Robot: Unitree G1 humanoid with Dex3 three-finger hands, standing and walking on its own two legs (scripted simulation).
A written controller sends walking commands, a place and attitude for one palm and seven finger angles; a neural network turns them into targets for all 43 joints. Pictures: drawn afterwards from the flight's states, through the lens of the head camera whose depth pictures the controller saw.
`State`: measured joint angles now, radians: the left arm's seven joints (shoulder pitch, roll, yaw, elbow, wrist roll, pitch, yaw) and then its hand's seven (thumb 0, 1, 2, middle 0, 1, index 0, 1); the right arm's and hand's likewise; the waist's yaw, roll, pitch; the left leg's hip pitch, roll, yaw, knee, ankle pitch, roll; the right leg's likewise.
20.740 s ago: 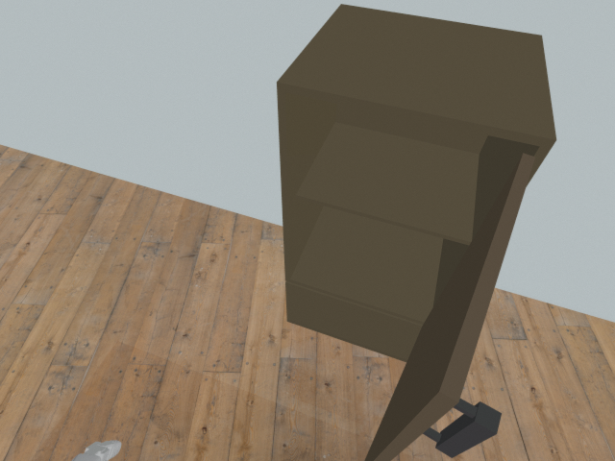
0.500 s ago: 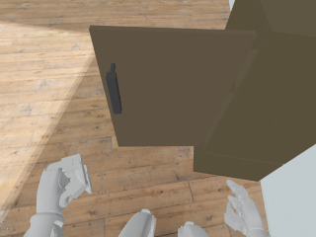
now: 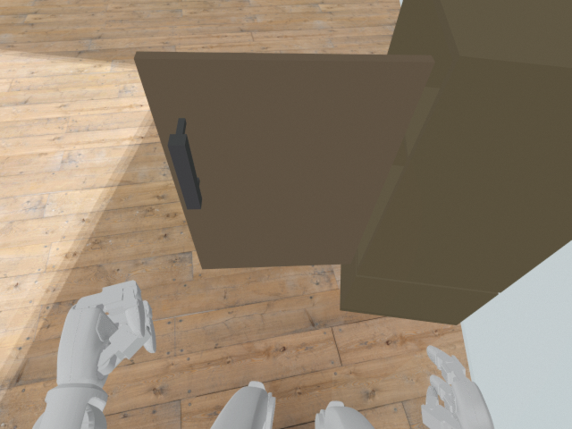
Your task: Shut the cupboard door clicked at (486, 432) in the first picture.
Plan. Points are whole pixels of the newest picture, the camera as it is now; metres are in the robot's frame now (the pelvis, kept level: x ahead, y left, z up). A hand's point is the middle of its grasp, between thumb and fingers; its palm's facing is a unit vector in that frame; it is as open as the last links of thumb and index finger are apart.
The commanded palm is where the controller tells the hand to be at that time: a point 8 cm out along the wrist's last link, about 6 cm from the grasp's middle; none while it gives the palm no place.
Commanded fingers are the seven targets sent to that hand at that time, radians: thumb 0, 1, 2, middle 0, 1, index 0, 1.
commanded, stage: raise the hand and make a fist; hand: left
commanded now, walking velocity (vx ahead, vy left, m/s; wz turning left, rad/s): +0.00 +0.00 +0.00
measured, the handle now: (188, 165) +0.50 +0.21 +0.05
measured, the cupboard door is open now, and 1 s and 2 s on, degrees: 100 100 98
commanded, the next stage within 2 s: bring the fist close to the handle in 0.02 s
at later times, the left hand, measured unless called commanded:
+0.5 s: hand (169, 280) +0.29 +0.18 +0.05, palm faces +0.12 -0.99 -0.02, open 3.2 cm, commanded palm +0.27 +0.23 +0.05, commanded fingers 0.00 0.90 0.90 -1.30 -1.50 -1.30 -1.50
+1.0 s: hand (187, 230) +0.37 +0.17 +0.06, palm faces +0.13 -0.99 -0.01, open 3.2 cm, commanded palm +0.35 +0.22 +0.05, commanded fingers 0.00 0.90 0.90 -1.30 -1.50 -1.30 -1.50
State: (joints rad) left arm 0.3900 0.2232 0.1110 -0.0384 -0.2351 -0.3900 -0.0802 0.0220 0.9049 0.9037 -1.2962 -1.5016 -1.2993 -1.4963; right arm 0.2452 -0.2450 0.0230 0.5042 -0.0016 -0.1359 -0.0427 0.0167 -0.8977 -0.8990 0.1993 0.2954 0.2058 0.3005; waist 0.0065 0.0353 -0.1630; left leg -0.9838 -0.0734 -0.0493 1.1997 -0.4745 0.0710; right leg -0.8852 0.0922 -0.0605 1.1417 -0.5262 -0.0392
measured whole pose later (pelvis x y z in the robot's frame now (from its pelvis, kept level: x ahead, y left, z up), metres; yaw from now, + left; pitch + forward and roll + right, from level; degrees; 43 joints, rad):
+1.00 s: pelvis +0.01 +0.00 +0.00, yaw -1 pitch +17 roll -3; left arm -0.22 0.22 0.15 0.48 -0.17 -0.39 -0.02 0.02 0.90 0.90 -1.30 -1.50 -1.30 -1.50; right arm 0.23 -0.24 0.03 0.60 0.00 -0.08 -0.04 0.01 -0.90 -0.90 0.20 0.30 0.21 0.30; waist -0.02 0.04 -0.16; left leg -0.99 -0.07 -0.03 1.16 -0.46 0.07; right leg -0.90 0.09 -0.04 1.12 -0.52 -0.04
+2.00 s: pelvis +0.01 -0.01 +0.00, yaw -1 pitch +19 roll -3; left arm -0.57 0.32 0.25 0.91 -0.16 -0.47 -0.14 0.03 0.92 0.93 -1.30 -1.50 -1.30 -1.50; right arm 0.27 -0.26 0.02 0.64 0.00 -0.03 -0.03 0.01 -0.90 -0.90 0.20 0.30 0.21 0.30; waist -0.05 0.04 -0.15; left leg -1.04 -0.06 -0.04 1.17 -0.46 0.06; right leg -0.95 0.10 -0.05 1.13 -0.51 -0.05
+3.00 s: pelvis +0.01 +0.00 -0.02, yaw -4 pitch +28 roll -6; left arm -1.10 0.59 0.35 1.28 -0.06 -0.35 -0.35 0.02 0.91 0.90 -1.30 -1.50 -1.30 -1.50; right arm 0.40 -0.28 0.05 0.63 -0.01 0.02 0.00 0.01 -0.90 -0.90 0.20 0.30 0.21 0.30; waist -0.23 0.07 -0.14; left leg -1.27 -0.03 -0.04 1.28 -0.50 0.07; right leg -1.17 0.13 -0.06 1.19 -0.52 -0.04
